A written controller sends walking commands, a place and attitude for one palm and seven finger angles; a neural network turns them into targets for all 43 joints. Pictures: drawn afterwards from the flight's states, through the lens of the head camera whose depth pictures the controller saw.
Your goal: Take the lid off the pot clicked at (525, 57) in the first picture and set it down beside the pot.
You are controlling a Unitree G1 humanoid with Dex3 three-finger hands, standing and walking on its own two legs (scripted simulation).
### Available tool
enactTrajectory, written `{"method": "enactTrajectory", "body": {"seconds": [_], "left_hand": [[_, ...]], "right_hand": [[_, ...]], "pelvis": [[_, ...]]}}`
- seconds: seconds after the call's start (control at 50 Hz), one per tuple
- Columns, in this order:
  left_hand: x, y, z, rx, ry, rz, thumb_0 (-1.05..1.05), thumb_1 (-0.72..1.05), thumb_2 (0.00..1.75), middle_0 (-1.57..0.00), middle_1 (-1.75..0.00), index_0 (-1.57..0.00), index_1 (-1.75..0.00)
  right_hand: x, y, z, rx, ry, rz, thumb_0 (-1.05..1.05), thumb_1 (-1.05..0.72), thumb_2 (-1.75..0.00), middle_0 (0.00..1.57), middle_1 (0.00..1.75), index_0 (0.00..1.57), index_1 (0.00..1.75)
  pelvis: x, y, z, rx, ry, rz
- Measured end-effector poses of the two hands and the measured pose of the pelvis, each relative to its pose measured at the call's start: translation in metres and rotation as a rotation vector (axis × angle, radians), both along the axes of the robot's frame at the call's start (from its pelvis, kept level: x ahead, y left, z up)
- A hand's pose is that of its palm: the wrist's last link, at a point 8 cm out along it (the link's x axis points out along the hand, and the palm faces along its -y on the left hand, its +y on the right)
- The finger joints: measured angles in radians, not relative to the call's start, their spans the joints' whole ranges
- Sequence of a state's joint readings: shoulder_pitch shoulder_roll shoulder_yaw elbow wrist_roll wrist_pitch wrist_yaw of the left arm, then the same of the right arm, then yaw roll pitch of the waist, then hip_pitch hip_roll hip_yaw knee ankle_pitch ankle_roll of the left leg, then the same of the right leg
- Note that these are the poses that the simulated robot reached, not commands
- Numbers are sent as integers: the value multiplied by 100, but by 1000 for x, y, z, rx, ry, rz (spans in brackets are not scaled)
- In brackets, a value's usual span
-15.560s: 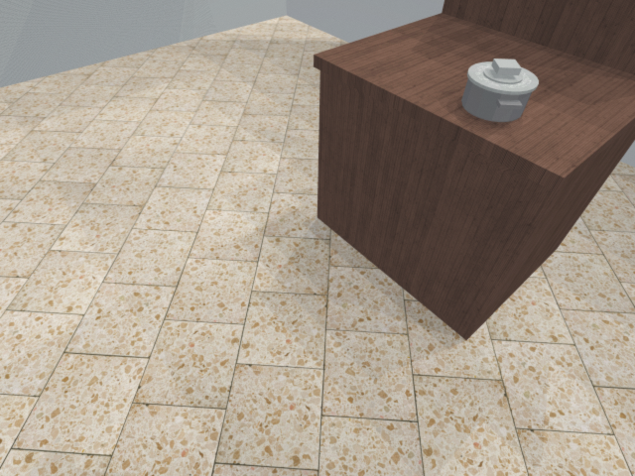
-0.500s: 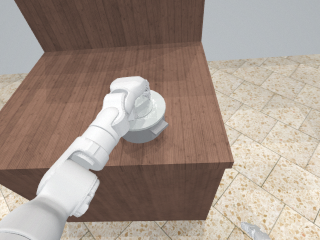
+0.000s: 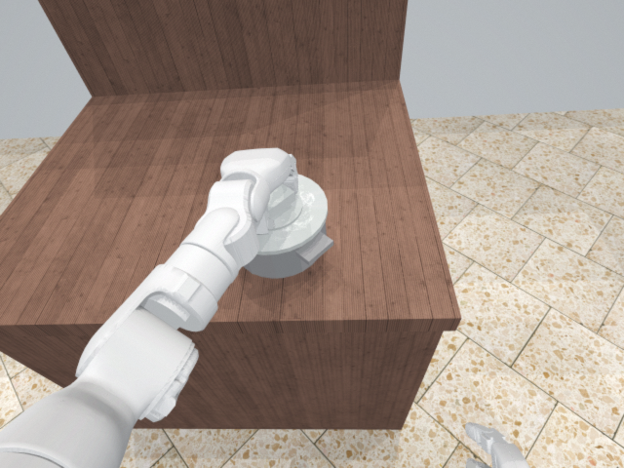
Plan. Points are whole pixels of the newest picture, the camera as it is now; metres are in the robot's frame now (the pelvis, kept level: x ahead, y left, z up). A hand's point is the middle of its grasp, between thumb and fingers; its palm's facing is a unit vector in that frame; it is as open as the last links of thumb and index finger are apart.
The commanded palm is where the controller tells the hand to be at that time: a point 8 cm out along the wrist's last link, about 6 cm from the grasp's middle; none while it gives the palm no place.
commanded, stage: close the fingers and squeeze the knob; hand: left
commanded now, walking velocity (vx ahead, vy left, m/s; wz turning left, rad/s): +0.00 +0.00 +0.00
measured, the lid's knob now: (270, 197) +0.47 +0.07 +0.09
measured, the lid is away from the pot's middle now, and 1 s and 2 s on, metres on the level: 0.00 0.01 0.02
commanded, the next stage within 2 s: lift the lid straight up in 0.30 s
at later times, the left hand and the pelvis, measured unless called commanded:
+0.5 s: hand (264, 206) +0.44 +0.07 +0.11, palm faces -0.30 -0.03 -0.95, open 9.1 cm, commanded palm +0.42 +0.07 +0.18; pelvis +0.00 +0.00 +0.00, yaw +0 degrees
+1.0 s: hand (265, 189) +0.43 +0.06 +0.14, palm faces -0.23 -0.04 -0.97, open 9.1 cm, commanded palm +0.41 +0.07 +0.22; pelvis +0.00 +0.00 +0.00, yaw +1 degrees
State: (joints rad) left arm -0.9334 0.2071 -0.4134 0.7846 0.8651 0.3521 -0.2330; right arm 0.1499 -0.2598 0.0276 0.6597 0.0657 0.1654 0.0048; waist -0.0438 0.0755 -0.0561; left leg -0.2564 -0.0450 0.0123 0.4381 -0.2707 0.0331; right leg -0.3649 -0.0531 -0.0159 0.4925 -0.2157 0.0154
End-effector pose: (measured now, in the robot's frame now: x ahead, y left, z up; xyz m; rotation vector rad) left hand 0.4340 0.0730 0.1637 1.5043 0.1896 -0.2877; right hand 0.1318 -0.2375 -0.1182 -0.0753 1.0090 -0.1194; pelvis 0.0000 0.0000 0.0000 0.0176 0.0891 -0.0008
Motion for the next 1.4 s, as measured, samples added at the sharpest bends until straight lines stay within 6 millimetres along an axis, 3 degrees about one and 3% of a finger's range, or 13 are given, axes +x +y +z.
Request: {"method": "enactTrajectory", "body": {"seconds": [0.62,1.06,1.4], "left_hand": [[-2,-1,3,7,-10,-23,0,3,104,-57,-77,-58,-78],[-13,-7,43,-3,-75,-13,-1,1,105,-60,-77,-60,-77],[-11,-9,70,3,-91,-4,-2,0,105,-61,-77,-61,-78]], "right_hand": [[-3,1,-3,10,-5,-7,1,-91,-90,20,30,20,30],[27,11,8,41,-107,58,1,-91,-90,20,30,20,30],[2,-1,5,8,-96,33,1,-91,-90,20,30,20,30]], "pelvis": [[1,0,1,0,-11,4],[-5,-3,1,5,-38,11],[-16,-8,1,12,-51,7]]}}
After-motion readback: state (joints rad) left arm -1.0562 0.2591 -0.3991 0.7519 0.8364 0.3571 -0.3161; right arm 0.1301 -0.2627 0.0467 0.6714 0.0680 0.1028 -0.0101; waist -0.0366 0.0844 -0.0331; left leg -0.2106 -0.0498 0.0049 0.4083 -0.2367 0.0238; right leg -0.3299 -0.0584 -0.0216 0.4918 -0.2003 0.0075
